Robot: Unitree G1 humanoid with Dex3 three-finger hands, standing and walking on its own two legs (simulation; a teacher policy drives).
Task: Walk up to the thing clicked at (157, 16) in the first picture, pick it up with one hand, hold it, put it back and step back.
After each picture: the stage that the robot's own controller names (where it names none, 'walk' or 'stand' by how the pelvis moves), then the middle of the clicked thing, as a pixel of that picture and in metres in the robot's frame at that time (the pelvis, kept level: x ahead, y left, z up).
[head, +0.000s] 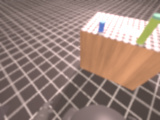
stand; (147, 30) +0.76 -0.43 +0.13
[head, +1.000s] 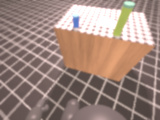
walk; (121, 21) +0.75 -0.16 +0.16
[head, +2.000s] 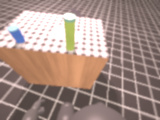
walk; (70, 34) +0.51 +0.20 +0.15
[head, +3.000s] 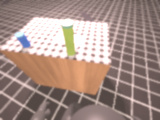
walk; (69, 40) +0.48 +0.20 +0.16
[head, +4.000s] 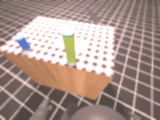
stand; (70, 47) +0.41 +0.18 +0.14
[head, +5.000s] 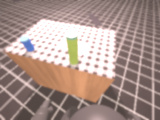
stand; (73, 49) +0.42 +0.16 +0.13
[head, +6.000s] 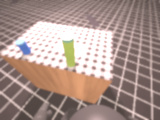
stand; (69, 52) +0.40 +0.18 +0.13
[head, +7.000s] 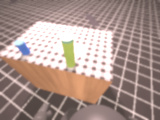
stand; (69, 53) +0.39 +0.18 +0.13
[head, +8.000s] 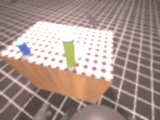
stand; (69, 52) +0.39 +0.17 +0.13
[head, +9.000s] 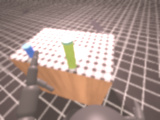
rise first; (70, 54) +0.39 +0.20 +0.13
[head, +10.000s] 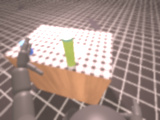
go down; (69, 51) +0.41 +0.19 +0.14
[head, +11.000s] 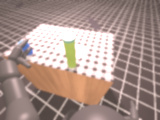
go down; (70, 53) +0.40 +0.18 +0.13
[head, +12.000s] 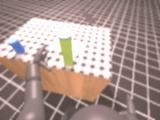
close in; (67, 50) +0.39 +0.18 +0.14
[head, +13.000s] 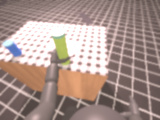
close; (62, 49) +0.40 +0.20 +0.15
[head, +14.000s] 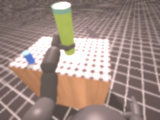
lift; (66, 34) +0.34 +0.15 +0.34
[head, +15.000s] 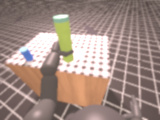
lift; (65, 41) +0.36 +0.17 +0.28
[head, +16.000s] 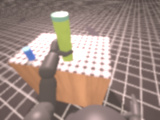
hold; (64, 40) +0.34 +0.17 +0.30
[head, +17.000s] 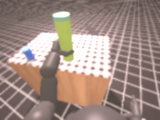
hold; (65, 40) +0.34 +0.16 +0.29
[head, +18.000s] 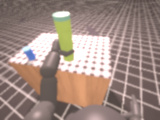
crouch; (66, 40) +0.34 +0.16 +0.30
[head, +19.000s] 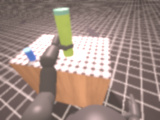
crouch; (65, 35) +0.37 +0.17 +0.31
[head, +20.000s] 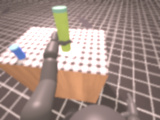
lower; (63, 32) +0.46 +0.19 +0.26
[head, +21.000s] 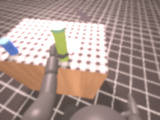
lower; (61, 45) +0.43 +0.20 +0.16
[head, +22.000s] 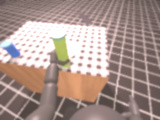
lower; (62, 51) +0.38 +0.20 +0.16
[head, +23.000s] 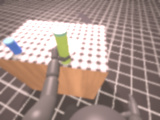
lower; (63, 48) +0.41 +0.19 +0.16
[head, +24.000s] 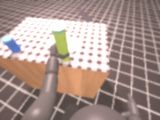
rest; (62, 45) +0.42 +0.20 +0.16
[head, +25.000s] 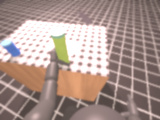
withdraw; (61, 49) +0.39 +0.20 +0.16
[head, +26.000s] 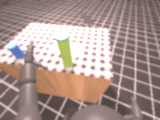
sink last; (65, 52) +0.38 +0.19 +0.15
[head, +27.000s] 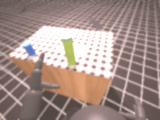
stand; (69, 51) +0.41 +0.20 +0.13
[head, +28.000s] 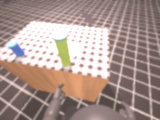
stand; (63, 51) +0.39 +0.21 +0.13
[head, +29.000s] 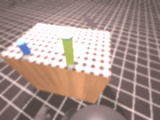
stand; (68, 50) +0.42 +0.19 +0.13
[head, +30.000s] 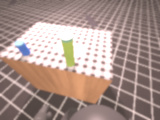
stand; (68, 52) +0.40 +0.18 +0.13
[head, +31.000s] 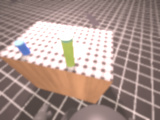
stand; (68, 52) +0.39 +0.18 +0.13
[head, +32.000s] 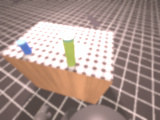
stand; (69, 51) +0.40 +0.18 +0.13
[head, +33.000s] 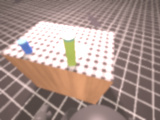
stand; (70, 51) +0.40 +0.17 +0.13
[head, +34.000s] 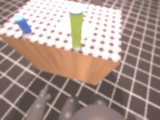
walk; (76, 30) +0.50 +0.14 +0.15
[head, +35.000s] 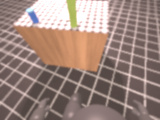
walk; (72, 11) +0.75 +0.23 +0.16
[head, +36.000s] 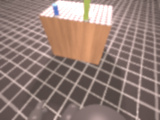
stand; (86, 7) +1.06 +0.16 +0.15
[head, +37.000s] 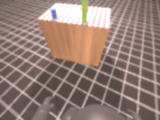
stand; (84, 11) +1.03 +0.16 +0.13
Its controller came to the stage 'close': yes
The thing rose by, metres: 0.21
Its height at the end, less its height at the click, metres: +0.00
